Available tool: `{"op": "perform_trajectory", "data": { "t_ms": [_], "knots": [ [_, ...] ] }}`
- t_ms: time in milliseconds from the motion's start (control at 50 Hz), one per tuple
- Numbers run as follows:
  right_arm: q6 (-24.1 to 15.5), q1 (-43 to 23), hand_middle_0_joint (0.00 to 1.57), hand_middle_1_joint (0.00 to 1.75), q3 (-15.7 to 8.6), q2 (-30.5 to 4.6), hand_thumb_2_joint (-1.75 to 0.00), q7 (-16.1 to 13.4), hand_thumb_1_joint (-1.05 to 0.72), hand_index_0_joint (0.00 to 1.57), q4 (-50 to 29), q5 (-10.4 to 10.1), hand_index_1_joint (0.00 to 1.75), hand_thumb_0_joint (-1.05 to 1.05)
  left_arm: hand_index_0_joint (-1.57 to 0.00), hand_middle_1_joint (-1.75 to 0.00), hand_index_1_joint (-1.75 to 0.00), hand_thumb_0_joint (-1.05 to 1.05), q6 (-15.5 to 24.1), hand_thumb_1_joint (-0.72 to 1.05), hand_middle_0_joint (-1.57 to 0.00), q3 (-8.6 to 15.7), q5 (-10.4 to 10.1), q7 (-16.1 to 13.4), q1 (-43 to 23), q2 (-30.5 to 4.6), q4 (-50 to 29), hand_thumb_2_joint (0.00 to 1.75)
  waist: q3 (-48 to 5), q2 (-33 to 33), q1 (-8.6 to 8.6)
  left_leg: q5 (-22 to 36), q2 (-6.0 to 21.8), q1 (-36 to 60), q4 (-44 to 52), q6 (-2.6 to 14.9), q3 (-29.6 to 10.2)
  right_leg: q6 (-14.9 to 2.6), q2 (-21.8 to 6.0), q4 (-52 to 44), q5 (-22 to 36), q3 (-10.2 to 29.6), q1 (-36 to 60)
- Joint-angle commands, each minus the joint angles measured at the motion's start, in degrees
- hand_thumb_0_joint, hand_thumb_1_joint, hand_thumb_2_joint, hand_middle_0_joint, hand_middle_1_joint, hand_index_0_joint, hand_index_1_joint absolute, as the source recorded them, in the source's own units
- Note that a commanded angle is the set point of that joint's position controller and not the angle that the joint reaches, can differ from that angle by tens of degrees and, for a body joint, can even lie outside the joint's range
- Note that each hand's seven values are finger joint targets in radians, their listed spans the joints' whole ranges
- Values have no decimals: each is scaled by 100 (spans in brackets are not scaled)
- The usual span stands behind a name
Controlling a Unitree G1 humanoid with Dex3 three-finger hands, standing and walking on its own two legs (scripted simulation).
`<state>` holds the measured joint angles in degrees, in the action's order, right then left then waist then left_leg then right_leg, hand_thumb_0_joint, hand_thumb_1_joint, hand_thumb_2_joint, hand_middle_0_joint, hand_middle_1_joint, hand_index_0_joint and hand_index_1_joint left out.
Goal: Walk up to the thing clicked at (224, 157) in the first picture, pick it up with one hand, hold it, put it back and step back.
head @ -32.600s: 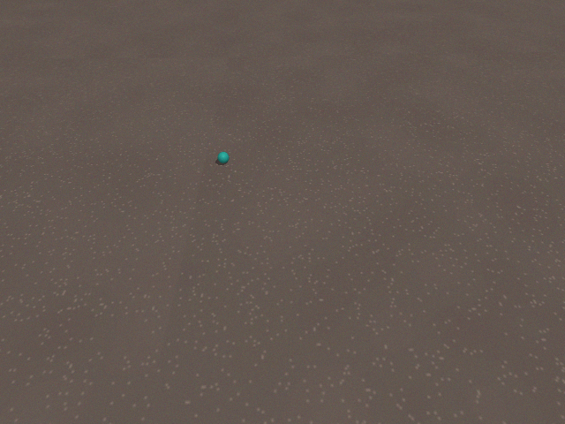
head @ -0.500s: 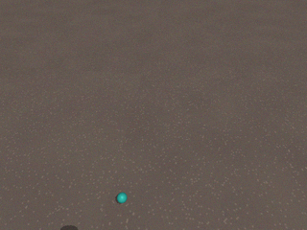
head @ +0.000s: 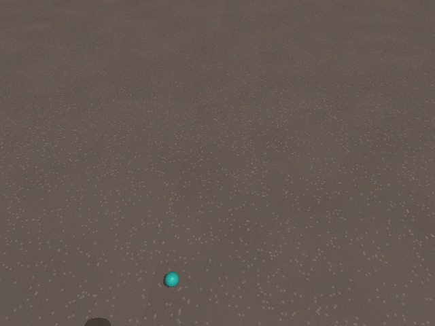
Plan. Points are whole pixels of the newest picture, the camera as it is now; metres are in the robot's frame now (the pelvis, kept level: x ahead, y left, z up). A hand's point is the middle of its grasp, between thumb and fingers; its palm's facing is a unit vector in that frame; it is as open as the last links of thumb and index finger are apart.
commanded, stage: stand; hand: left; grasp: from above
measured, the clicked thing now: (172, 279) +0.45 +0.24 -0.75
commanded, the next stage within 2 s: step back in 0.30 s
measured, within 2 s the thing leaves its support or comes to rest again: neither
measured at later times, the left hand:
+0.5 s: hand out of the picture +0.06 +0.27 -0.17, palm faces +0.00 -0.92 -0.39, open 7.4 cm
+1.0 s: hand out of the picture +0.04 +0.30 -0.18, palm faces -0.06 -0.93 -0.36, open 7.4 cm
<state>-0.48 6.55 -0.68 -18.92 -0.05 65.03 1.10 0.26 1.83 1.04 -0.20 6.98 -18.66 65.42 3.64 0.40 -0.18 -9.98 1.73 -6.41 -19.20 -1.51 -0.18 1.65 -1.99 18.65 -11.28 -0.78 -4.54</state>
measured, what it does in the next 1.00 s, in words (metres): walks backwards: left foot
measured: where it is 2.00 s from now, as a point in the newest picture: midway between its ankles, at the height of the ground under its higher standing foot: outside the picture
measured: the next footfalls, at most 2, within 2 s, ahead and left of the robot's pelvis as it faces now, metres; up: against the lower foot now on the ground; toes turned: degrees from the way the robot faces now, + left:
left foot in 0.80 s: -0.07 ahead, +0.13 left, +0.00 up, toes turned -2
right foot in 1.20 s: -0.11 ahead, -0.08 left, +0.00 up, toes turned +0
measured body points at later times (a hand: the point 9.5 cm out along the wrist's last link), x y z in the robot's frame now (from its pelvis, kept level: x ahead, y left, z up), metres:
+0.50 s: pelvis -0.03 +0.00 -0.01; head +0.03 +0.00 +0.43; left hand +0.06 +0.32 -0.14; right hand +0.07 -0.31 -0.14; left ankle +0.01 +0.14 -0.75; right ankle -0.01 -0.14 -0.75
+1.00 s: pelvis -0.11 +0.05 -0.02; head -0.02 +0.08 +0.42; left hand +0.04 +0.35 -0.16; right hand -0.08 -0.27 -0.13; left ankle -0.11 +0.13 -0.75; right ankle -0.12 -0.09 -0.67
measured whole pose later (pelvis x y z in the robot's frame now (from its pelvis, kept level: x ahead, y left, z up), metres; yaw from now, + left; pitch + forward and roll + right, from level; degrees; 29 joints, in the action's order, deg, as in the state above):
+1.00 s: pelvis -0.11 +0.05 -0.02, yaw -1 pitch +0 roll -1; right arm 2.0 11.2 -3.1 -19.2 -0.8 54.0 2.4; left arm -3.6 4.0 0.8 -2.0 3.2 -22.8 49.9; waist 11.0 -3.4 2.1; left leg -18.0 -2.1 -16.4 -34.4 3.2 0.0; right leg -0.7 7.8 65.2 -28.0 9.6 -29.5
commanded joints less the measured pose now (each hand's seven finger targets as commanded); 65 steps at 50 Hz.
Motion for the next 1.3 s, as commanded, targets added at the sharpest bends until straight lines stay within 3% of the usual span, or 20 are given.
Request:
{"op": "perform_trajectory", "data": {
  "t_ms": [0, 260, 280, 360, 540, 600, 640, 740, 780, 800, 820, 840, 880, 940, 1060, 1140, 1200, 1220, 1240, 1280],
  "knots": [
    [-114, -171, 20, 30, -177, -1190, -90, -81, -90, 20, -293, -19, 30, 0, -20, -30, -30, 0, 112, 90, -20, 175, -36, -67, -207, -1185, -313, 90, -378, 16, 14, 797, 585, 70, 270, 229, -427, -221, -548, -246, 737, 381, -53],
    [-108, -244, 20, 30, -191, -1219, -90, -67, -90, 20, -330, -23, 30, 0, -20, -30, -30, 0, 127, 90, -20, 154, -30, -58, -206, -1219, -369, 90, -443, 18, 12, 734, 588, 92, 221, 236, -418, -226, -571, -291, 754, 406, -87],
    [3, -396, 20, 30, -307, -1535, -90, -33, -90, 20, -421, -70, 30, 0, -20, -30, -30, 0, 76, 90, -20, 378, -138, -88, -269, -1679, -494, 90, 152, -85, 31, 1572, 464, -426, -304, 360, -485, -254, -481, 200, 1696, 448, -538],
    [92, -220, 20, 30, -357, -1419, -90, -9, -90, 20, -612, -144, 30, 0, -20, -30, -30, 0, 19, 90, -20, 400, -157, -131, -145, -1521, -752, 90, -501, 3, 87, 1984, 547, -312, -637, 529, -437, -416, -384, 726, 1741, 313, -417],
    [267, -289, 20, 30, -524, -1503, -90, 45, -90, 20, -1109, -126, 30, 0, -20, -30, -30, 0, -110, 90, -20, 435, -39, -84, -145, -1650, -1241, 90, -887, -77, 47, 342, 300, -779, -1527, 797, -504, -840, -612, 1215, 766, 767, -994],
    [330, -147, 20, 30, -523, -1307, -90, 84, -90, 20, -1180, -107, 30, 0, -20, -30, -30, 0, -110, 90, -20, 550, 52, -81, -459, -2021, -1442, 90, -514, -1238, 26, -1594, -626, -953, -3265, 396, 78, -1503, -1642, 89, 710, 1796, -1700],
    [399, 225, 20, 30, -533, -1362, -90, 107, -90, 20, -1206, -91, 30, 0, -20, -30, -30, 0, -71, 90, -20, 616, 163, -112, -677, -2152, -1663, 90, -390, -1384, 110, -2255, -477, -1133, -4089, 367, -328, -1800, -1969, 14, 570, 2017, -1966],
    [204, 945, 20, 30, -570, -1464, -90, 55, -90, 20, -1136, -103, 30, 0, -20, -30, -30, 0, -136, 90, -20, 525, 115, -168, -993, -1802, -1980, 90, -714, -1018, 393, -905, -103, -812, -1696, 383, -271, -866, -1102, 1513, 848, 1078, -1428],
    [103, 681, 20, 30, -686, -1924, -90, -27, -90, 20, -1233, 112, 30, 0, -20, -30, -30, 0, -232, 90, -20, 426, -37, -168, -718, -1300, -2071, 90, -458, 1269, 219, 1877, 953, -475, -285, 462, -2117, -396, 334, 3393, -813, 399, -2251],
    [86, 637, 20, 30, -725, -2044, -90, -62, -90, 20, -1331, 170, 30, 0, -20, -30, -30, 0, -268, 90, -20, 436, -44, -215, -581, -1261, -2018, 90, -355, 979, 116, 2823, 1235, -94, -427, 602, -2452, -378, 792, 3798, -2214, 900, -2920],
    [84, 525, 20, 30, -706, -1983, -90, -79, -90, 20, -1396, 161, 30, 0, -20, -30, -30, 0, -304, 90, -20, 408, -37, -231, -245, -1262, -1957, 90, -402, 572, -34, 3678, 1288, 0, -671, 669, -1927, -393, 738, 4209, -2246, 1053, -2888],
    [93, 407, 20, 30, -718, -2220, -90, -95, -90, 20, -1543, 127, 30, 0, -20, -30, -30, 0, -300, 90, -20, 397, -20, -275, -171, -1228, -1967, 90, -604, 1166, 143, 3735, 1514, -143, -523, 659, -2374, -354, 912, 4450, -2407, 1308, -2897],
    [72, 37, 20, 30, -708, -1997, -90, -182, -90, 20, -1630, 167, 30, 0, -20, -30, -30, 0, -314, 90, -20, 493, -23, -314, -472, -1465, -1855, 90, -391, 1251, 155, 2542, 1472, -549, -289, 862, -2269, -304, 814, 4935, -2095, 1516, -2622],
    [39, -173, 20, 30, -611, -1569, -90, -261, -90, 20, -1764, 104, 30, 0, -20, -30, -30, 0, -291, 90, -20, 499, -39, -245, 105, -1447, -1837, 90, -657, 818, -156, 3020, 1084, 383, -875, 1071, -1435, -238, 776, 5140, -1551, 1291, -2878],
    [68, 623, 20, 30, -657, -1535, -90, -300, -90, 20, -1687, 12, 30, 0, -20, -30, -30, 0, -165, 90, -20, 474, 4, -175, -242, -1297, -2181, 90, -837, 518, 341, 3191, 1224, 1316, -1175, 1327, -1407, -59, 565, 3376, -1678, 913, -2681],
    [135, 299, 20, 30, -639, -1679, -90, -231, -90, 20, -1817, -21, 30, 0, -20, -30, -30, 0, -111, 90, -20, 502, 20, -132, 236, -1212, -2005, 90, -806, 701, 139, 2421, 1040, 421, -1401, 1225, -1053, -228, 402, 1617, -1093, 364, -1481],
    [169, -2, 20, 30, -563, -1483, -90, -182, -90, 20, -1908, -129, 30, 0, -20, -30, -30, 0, -45, 90, -20, 574, 107, -142, 574, -1433, -1826, 90, -922, 32, -31, 854, 697, -938, -1833, 750, -875, -498, -6, 750, 1167, 945, -120],
    [172, -72, 20, 30, -511, -1357, -90, -159, -90, 20, -1990, -157, 30, 0, -20, -30, -30, 0, -40, 90, -20, 652, 102, -133, 476, -1759, -1914, 90, -753, -777, -65, -248, -3, -1654, -2467, 426, -548, -984, -746, 530, 1380, 2037, -176],
    [221, -129, 20, 30, -531, -1289, -90, -210, -90, 20, -1954, -161, 30, 0, -20, -30, -30, 0, -68, 90, -20, 700, 80, -117, 81, -2183, -2083, 90, -406, -1831, -170, -2280, -719, -1602, -3712, 202, -190, -1941, -1844, 98, 1716, 3203, -1121],
    [248, 300, 20, 30, -590, -1534, -90, -182, -90, 20, -1758, -116, 30, 0, -20, -30, -30, 0, -42, 90, -20, 678, 78, -125, -182, -1884, -2317, 90, -47, -1184, 25, -2591, -519, -1415, -4724, 139, -875, -1978, -1863, 137, 1832, 3017, -1634]
  ]
}}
